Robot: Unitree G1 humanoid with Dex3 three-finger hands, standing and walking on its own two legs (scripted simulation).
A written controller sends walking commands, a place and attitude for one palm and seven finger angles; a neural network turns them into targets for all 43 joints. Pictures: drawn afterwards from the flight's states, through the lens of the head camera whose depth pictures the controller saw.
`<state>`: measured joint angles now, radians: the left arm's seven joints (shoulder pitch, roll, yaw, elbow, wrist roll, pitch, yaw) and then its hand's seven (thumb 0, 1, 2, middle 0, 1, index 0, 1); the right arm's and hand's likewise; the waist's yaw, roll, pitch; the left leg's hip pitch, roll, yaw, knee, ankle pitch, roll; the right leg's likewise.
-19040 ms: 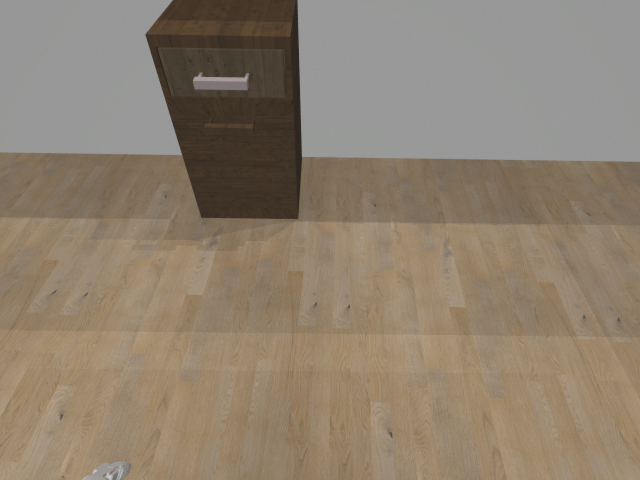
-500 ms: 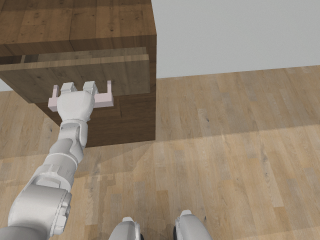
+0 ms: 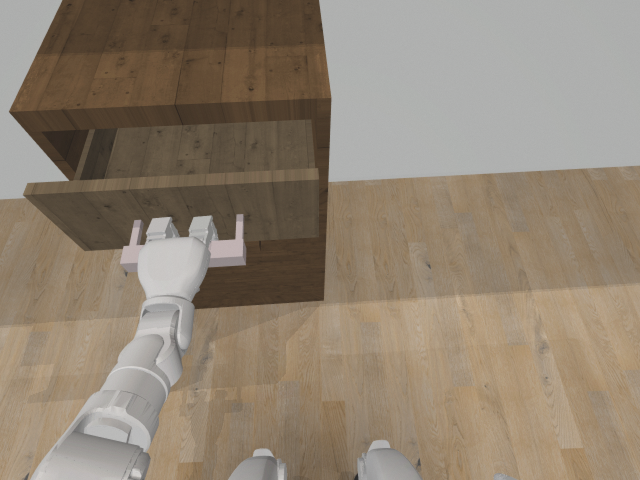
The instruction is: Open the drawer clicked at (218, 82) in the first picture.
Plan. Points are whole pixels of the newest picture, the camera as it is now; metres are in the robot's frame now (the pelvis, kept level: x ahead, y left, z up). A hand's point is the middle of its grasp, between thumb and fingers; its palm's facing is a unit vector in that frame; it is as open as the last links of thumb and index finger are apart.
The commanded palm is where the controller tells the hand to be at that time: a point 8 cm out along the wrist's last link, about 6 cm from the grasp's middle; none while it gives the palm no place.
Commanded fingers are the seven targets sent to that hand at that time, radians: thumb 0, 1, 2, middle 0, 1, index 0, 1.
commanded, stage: pull the drawer open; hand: left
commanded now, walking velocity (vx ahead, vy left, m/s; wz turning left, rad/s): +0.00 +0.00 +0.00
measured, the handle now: (187, 240) +0.44 +0.20 -0.04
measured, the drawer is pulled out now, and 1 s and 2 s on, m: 0.11 0.22 0.30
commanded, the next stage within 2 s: open the thumb to release the handle in 1.80 s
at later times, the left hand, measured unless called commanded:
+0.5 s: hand (185, 312) +0.34 +0.19 -0.06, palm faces -0.02 -0.03 -1.00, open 6.0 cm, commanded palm +0.30 +0.19 -0.01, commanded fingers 0.00 0.90 0.90 -0.40 -1.35 -0.40 -1.35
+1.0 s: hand (182, 353) +0.29 +0.18 -0.06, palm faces -0.03 -0.05 -1.00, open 6.0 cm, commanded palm +0.24 +0.19 -0.01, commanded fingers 0.00 0.90 0.90 -0.40 -1.35 -0.40 -1.35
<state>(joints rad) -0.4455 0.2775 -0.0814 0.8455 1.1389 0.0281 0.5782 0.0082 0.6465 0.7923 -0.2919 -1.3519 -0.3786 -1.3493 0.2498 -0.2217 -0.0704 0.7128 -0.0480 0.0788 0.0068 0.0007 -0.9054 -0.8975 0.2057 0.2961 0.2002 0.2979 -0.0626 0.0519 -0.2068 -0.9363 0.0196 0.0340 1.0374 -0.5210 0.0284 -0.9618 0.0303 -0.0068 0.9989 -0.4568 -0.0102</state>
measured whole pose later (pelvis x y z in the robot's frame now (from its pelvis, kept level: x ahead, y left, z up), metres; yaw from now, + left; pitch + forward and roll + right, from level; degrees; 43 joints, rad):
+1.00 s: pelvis +0.00 -0.01 +0.01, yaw +0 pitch +20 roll +0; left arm -0.01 0.23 -0.17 0.48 1.15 0.10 0.60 0.02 0.65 0.77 -0.28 -1.35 -0.40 -1.35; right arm 0.16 -0.22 -0.06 0.66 -0.04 0.05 -0.01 0.00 -0.91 -0.90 0.21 0.30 0.20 0.30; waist -0.01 0.04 -0.20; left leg -0.83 0.02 0.04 1.01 -0.52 0.01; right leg -0.87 0.03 0.00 1.00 -0.47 -0.02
